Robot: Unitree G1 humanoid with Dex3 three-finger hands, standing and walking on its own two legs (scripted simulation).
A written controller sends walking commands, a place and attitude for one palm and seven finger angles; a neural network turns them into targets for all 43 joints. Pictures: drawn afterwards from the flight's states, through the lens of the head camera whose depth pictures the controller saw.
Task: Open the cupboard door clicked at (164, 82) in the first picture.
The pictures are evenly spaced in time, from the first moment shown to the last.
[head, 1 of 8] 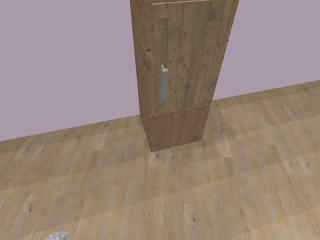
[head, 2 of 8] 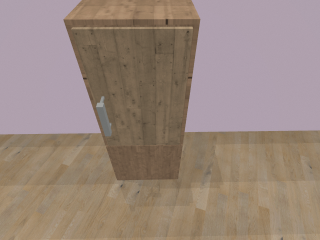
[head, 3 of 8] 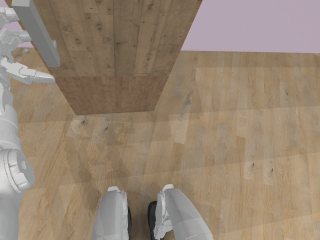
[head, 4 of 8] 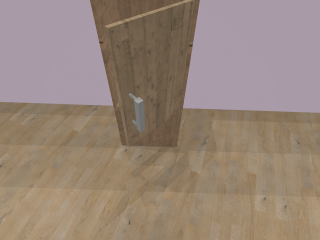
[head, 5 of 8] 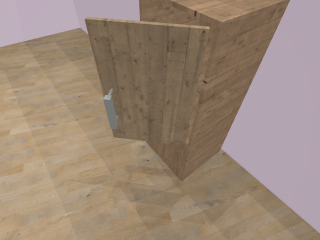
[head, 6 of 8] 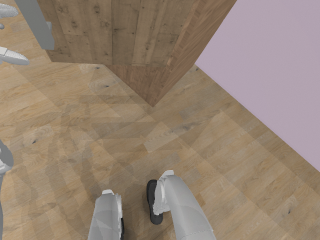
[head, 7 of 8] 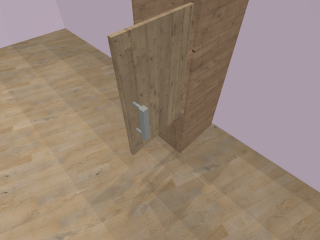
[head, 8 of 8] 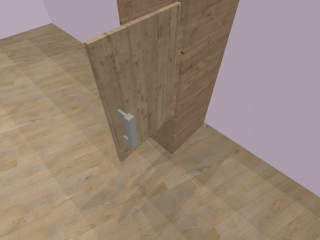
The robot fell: no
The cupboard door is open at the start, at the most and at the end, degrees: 0 93 93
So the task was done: yes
